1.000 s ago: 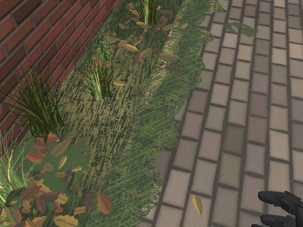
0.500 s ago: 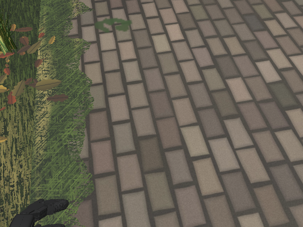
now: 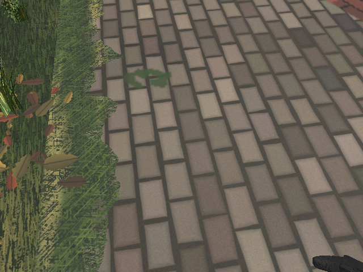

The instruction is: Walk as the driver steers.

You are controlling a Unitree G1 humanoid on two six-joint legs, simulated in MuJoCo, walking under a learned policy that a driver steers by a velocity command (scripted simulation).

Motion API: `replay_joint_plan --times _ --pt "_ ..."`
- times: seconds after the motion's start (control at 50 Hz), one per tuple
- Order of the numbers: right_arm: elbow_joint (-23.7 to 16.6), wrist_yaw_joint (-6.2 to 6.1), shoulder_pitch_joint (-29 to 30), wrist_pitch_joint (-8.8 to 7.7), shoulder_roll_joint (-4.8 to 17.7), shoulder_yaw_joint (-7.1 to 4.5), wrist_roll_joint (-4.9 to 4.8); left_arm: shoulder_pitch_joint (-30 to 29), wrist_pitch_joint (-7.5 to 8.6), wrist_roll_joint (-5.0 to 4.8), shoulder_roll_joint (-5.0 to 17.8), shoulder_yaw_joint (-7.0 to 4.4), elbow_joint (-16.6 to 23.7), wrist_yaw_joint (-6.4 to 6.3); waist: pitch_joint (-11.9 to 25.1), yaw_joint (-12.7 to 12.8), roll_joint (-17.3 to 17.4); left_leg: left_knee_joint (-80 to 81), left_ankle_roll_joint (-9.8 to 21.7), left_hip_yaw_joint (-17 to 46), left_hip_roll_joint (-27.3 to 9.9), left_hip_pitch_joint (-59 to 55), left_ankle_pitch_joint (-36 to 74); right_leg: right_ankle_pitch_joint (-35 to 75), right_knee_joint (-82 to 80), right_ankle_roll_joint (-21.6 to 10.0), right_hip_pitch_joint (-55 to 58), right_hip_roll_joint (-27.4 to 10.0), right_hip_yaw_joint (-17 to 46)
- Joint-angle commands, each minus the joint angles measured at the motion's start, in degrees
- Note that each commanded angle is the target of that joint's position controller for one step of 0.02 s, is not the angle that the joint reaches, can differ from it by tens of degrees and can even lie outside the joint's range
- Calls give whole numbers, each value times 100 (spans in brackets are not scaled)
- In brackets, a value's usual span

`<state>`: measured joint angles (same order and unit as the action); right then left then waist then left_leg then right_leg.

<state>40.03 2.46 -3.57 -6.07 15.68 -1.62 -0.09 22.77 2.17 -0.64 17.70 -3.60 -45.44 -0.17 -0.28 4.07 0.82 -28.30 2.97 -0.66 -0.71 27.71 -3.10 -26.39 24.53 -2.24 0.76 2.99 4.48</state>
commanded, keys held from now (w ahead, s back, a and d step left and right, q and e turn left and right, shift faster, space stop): w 0.46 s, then w+q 0.54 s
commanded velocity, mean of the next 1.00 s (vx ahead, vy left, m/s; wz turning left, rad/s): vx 0.50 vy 0.00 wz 0.18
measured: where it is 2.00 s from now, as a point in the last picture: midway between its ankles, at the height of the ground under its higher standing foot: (153, 143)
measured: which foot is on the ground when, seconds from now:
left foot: down 0.00-0.54, up 0.56-1.00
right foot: down 0.00-0.02, up 0.04-0.50, down 0.52-1.00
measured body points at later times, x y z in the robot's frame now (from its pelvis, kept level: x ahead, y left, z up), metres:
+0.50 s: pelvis +0.28 -0.01 +0.01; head +0.31 -0.02 +0.45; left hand +0.51 +0.21 -0.07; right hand +0.26 -0.30 -0.12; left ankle +0.12 +0.11 -0.72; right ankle +0.42 -0.13 -0.72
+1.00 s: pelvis +0.54 +0.00 +0.01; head +0.57 +0.02 +0.45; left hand +0.50 +0.29 -0.13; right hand +0.80 -0.18 -0.09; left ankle +0.67 +0.15 -0.70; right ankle +0.41 -0.13 -0.72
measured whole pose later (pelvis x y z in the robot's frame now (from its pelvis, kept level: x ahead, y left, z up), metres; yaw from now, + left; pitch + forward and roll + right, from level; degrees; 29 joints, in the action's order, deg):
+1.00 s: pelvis +0.54 +0.00 +0.01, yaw +14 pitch +2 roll -2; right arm 40.6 3.2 -5.2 -1.3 14.8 -2.8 -1.1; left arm 17.9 3.4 -0.7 16.2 -4.3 -49.8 -0.6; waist -2.0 4.0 1.6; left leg -36.4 3.5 -2.1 -4.0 34.4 -3.9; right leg -21.8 14.7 1.4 6.3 -0.2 -15.4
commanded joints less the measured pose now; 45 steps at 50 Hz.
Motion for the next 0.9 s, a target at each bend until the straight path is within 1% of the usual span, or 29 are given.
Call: replay_joint_plan --times 0.02,0.04,0.06,0.08,0.1,0.12,0.14,0.16,0.2,0.24,0.3,0.36,0.42,0.46,0.48,0.5,0.52,0.54,0.56,0.58,0.6,0.62,0.64,0.66,0.68,0.74,0.82,0.86,0.9 --pt "148 -77 -2149 -18 1744 -569 82 612 147 36 72 73 486 -10 2153 -829 1268 137 1534 3187 -2017 -4932 -510 1175 4206 81 -3215 53 -139" --pt "223 -53 -2319 14 1236 -446 -68 377 233 -25 375 38 435 15 2269 -1035 1350 964 1612 4410 -2171 -5087 -1770 -630 4892 100 -4109 93 416" --pt "168 -80 -1893 34 999 -356 -86 -215 277 -155 762 -73 578 44 1262 -1046 842 1116 1303 3648 -2001 -4351 -2221 -274 5123 53 -4580 -268 393" --pt "90 -101 -1503 67 880 -309 -23 -638 294 -142 734 -51 691 40 730 -924 385 1212 1124 2967 -1772 -3528 -1946 214 4913 24 -4516 -564 163" --pt "77 -90 -1220 80 745 -253 28 -846 288 -48 672 -59 735 39 253 -762 202 1410 1081 2474 -1542 -2754 -1413 532 4488 48 -4370 -737 61" --pt "56 -90 -1060 52 633 -209 79 -750 251 2 621 -86 704 31 151 -563 339 1559 1023 2142 -1367 -2290 -955 789 4182 65 -4017 -909 88" --pt "60 -80 -986 35 616 -203 79 -596 206 3 513 -71 645 32 129 -453 443 1699 1030 1920 -1254 -2025 -654 907 4021 107 -3753 -946 52" --pt "92 -77 -985 8 636 -211 48 -482 165 8 402 -51 592 27 141 -388 466 1799 1077 1699 -1203 -1873 -337 964 3872 155 -3636 -965 -9" --pt "179 -99 -1033 -26 783 -253 17 -646 126 43 302 -22 648 4 28 -359 374 1976 1153 1342 -1185 -1738 201 1296 3439 273 -3768 -1015 -82" --pt "268 -140 -1139 -5 878 -283 2 -1011 147 62 228 12 741 4 -55 -450 271 2061 1106 1022 -1108 -1808 523 1942 2753 345 -3898 -1045 -120" --pt "389 -184 -1343 50 945 -292 -47 -1595 215 42 90 65 853 64 -153 -665 252 2068 902 571 -893 -1860 632 2892 1606 344 -3654 -904 -275" --pt "578 -197 -1717 111 1038 -311 -92 -2137 267 -10 77 82 1001 145 -263 -891 243 1984 867 554 -1016 -2161 465 3212 973 312 -3530 -755 -369" --pt "724 -222 -1877 216 1091 -340 -119 -2439 309 -32 163 60 1149 238 -353 -897 292 1707 791 682 -1291 -2763 674 2795 607 143 -3676 -681 -325" --pt "774 -256 -1838 280 1161 -373 -129 -2292 330 -20 277 19 1142 273 -250 -732 364 1387 686 721 -1404 -3059 1229 2365 442 -12 -3392 -592 -375" --pt "776 -269 -1772 306 1196 -380 -139 -1979 345 3 385 -41 1074 262 -67 -516 402 972 610 702 -1329 -3027 1995 2229 311 -110 -2807 -451 -481" --pt "768 -277 -1703 331 1121 -342 -133 -1220 352 28 598 -168 857 220 406 -103 316 107 473 532 -1057 -2796 2604 2332 153 -265 -1679 -327 -594" --pt "639 -280 -1665 316 850 -223 -33 -193 347 99 962 -295 656 156 1255 323 18 -1357 271 346 -749 -1811 1720 2582 471 -580 86 -1024 60" --pt "501 -248 -2372 201 180 -14 -4 293 299 156 1537 -428 565 114 2113 112 -1399 -3593 -162 35 218 553 -1396 1818 214 -1438 2305 -2539 2552" --pt "620 -217 -2223 103 567 -94 -122 417 268 85 1018 -308 548 108 2391 313 -1426 -4435 -175 796 238 1255 -2983 949 -452 -1583 2284 -2735 3605" --pt "471 -197 -1711 64 992 -231 -266 39 268 66 753 -208 555 85 1374 303 -1021 -4683 -132 830 -67 1683 -2643 767 -607 -1290 1535 -2540 2733" --pt "388 -204 -1362 64 959 -233 -256 -330 269 74 587 -152 576 71 866 148 -722 -4491 -125 667 -352 1605 -2140 965 -759 -1104 756 -2298 2000" --pt "356 -218 -1195 102 886 -249 -184 -659 289 88 413 -99 555 88 429 -23 -576 -4167 -158 624 -502 1439 -1798 1295 -1007 -1009 44 -2079 1490" --pt "400 -234 -1303 188 823 -285 -155 -883 345 121 269 -61 547 100 248 -228 -682 -3941 -181 680 -652 1103 -1525 1610 -1224 -915 -441 -1903 1045" --pt "456 -239 -1462 275 689 -273 -165 -1015 389 136 246 -70 516 112 168 -353 -726 -3856 -219 674 -686 823 -1368 1808 -1418 -899 -764 -1835 757" --pt "483 -245 -1535 347 549 -258 -168 -1073 437 134 257 -88 464 116 103 -427 -659 -3789 -260 660 -699 733 -1277 2102 -1555 -927 -956 -1826 496" --pt "348 -269 -1280 448 445 -268 -132 -1075 498 170 411 -157 289 76 -119 -480 -452 -3318 -363 755 -714 1077 -642 2772 -1749 -938 -1003 -1809 -183" --pt "167 -139 -685 384 314 -226 -111 -999 446 149 555 -195 143 -9 -266 -300 -372 -1922 -328 448 -628 998 572 3057 -1806 -744 -810 -1587 -1021" --pt "-5 -63 -230 369 224 -181 -98 -793 400 113 660 -228 40 -42 -397 -105 -279 -1413 -265 212 -585 985 767 3069 -1812 -717 -591 -1677 -1213" --pt "-180 0 91 373 218 -167 -105 -590 321 59 740 -263 -78 -52 -505 13 -240 -1074 -171 102 -554 1157 626 3200 -1696 -691 -134 -1818 -1319"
